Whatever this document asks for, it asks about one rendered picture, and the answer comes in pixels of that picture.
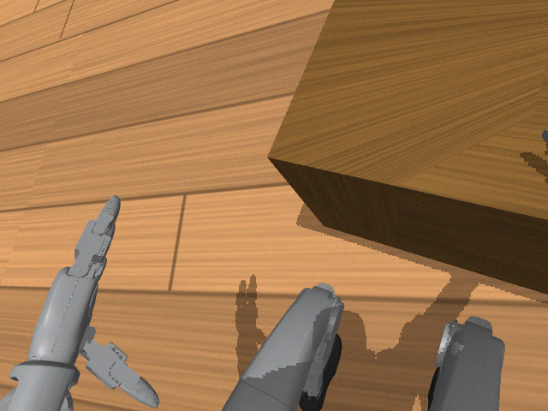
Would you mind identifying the left robot arm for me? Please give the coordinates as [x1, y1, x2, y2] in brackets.
[0, 360, 80, 411]

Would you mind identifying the left robot hand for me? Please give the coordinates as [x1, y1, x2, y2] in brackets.
[27, 195, 159, 408]

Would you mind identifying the left robot foot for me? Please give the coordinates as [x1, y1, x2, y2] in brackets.
[299, 334, 342, 411]

